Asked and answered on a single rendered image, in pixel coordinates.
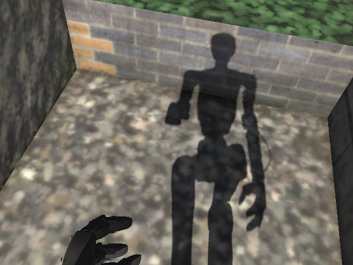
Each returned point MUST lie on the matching robot left hand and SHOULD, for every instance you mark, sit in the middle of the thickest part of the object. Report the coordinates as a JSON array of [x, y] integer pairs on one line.
[[83, 250]]

